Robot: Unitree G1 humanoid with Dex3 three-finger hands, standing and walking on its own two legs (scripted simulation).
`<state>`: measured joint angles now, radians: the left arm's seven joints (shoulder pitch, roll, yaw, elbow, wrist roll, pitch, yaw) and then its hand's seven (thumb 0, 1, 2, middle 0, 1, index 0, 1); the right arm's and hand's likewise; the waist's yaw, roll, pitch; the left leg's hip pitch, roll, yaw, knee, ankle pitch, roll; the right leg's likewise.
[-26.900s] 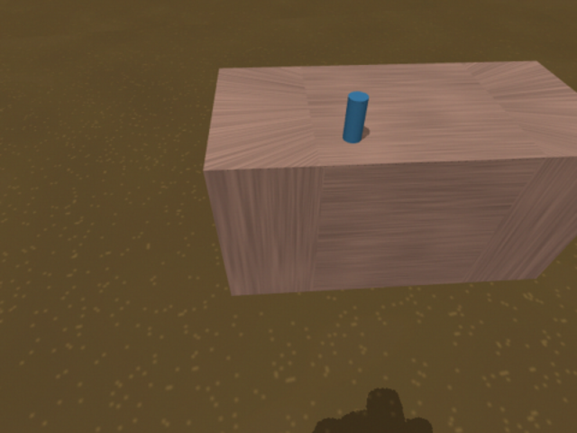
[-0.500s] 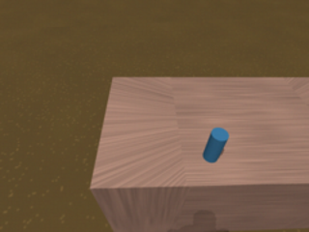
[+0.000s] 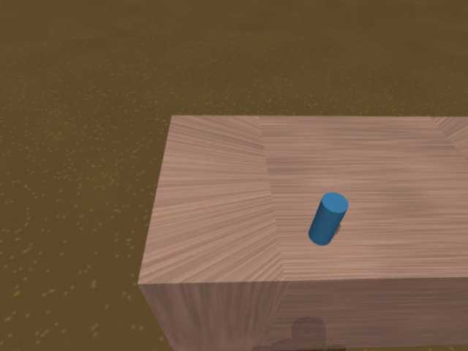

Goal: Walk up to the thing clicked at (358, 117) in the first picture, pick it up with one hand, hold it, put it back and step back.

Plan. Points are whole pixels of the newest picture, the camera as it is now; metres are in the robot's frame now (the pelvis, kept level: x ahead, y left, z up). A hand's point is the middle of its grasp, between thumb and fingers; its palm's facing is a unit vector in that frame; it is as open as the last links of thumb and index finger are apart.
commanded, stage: stand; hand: right
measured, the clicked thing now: (326, 220) +0.43 -0.21 -0.06
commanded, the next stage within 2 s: none
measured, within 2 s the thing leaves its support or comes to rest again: neither
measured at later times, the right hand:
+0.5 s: hand out of the picture +0.07 -0.26 -0.15, palm faces -0.01 +0.94 -0.35, open 7.5 cm
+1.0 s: hand out of the picture +0.06 -0.26 -0.15, palm faces -0.01 +0.94 -0.35, open 7.4 cm
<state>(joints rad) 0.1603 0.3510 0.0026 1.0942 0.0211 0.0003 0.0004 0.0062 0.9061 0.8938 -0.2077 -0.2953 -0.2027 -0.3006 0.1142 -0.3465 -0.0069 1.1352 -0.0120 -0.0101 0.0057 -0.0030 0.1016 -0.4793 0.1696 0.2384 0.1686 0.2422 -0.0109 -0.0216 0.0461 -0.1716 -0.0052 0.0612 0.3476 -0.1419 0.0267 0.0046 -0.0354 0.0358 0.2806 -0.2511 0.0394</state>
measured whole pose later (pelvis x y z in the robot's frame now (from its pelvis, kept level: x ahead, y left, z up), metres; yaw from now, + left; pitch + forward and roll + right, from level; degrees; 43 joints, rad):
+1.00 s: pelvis +0.00 +0.00 +0.00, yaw +0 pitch -2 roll +0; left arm 0.17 0.35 0.01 1.09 0.02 0.00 0.00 0.01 0.91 0.89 -0.21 -0.30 -0.20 -0.30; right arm 0.12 -0.34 -0.01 1.14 -0.01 -0.01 0.01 0.01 -0.90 -0.90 0.20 0.30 0.20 0.30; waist -0.01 -0.02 0.05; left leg -0.18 -0.01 0.05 0.34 -0.13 0.03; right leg 0.00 -0.04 0.03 0.28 -0.25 0.04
